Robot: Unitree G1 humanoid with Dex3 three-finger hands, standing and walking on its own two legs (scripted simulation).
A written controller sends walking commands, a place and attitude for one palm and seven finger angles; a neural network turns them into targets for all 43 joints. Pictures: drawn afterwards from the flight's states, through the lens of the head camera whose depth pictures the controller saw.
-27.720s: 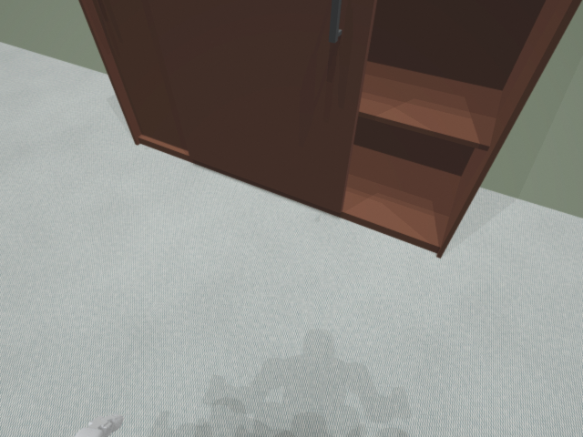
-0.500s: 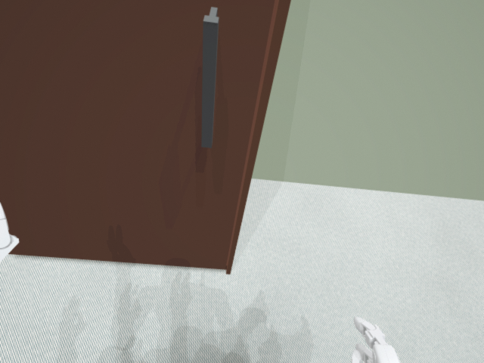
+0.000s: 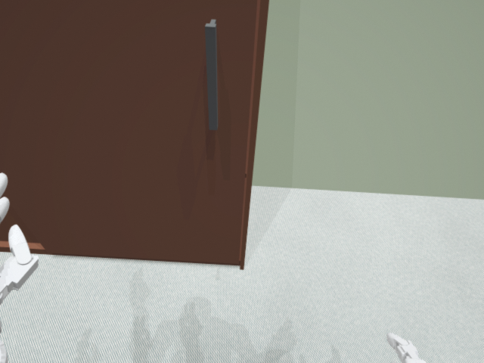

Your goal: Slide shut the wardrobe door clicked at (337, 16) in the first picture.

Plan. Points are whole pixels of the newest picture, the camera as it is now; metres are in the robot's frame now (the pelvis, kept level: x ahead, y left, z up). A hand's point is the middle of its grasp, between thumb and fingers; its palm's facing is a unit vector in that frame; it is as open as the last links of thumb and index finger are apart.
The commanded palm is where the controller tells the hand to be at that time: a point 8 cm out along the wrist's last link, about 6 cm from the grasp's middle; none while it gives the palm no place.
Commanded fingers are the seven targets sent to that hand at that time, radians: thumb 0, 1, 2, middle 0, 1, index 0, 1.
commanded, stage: stop stepping back and stand still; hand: left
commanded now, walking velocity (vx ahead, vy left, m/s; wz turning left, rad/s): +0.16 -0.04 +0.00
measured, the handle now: (213, 78) +0.68 +0.13 +0.17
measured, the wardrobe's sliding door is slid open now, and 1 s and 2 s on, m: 0.00 0.00 0.00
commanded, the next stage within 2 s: let the arm hang, fingers relaxed in 0.72 s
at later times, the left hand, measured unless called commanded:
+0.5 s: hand out of the picture +0.11 +0.31 +0.14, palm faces +0.48 -0.83 -0.28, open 7.5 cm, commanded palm +0.06 +0.34 +0.18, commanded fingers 0.00 0.90 0.90 -0.20 -0.30 -0.20 -0.30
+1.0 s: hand out of the picture +0.07 +0.27 -0.11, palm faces +0.12 -0.94 -0.31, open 7.4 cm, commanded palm none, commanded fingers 0.00 0.90 0.90 -0.20 -0.30 -0.20 -0.30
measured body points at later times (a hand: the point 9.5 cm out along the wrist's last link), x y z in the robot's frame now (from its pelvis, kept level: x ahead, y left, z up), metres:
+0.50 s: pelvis -0.08 +0.04 -0.01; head -0.12 +0.08 +0.43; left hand +0.08 +0.35 +0.15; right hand +0.06 -0.21 -0.08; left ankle -0.05 +0.15 -0.74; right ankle -0.05 -0.08 -0.73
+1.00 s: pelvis -0.08 +0.04 -0.03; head -0.10 +0.03 +0.42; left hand +0.06 +0.31 -0.09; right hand +0.04 -0.20 -0.15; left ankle -0.04 +0.15 -0.74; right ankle -0.06 -0.09 -0.74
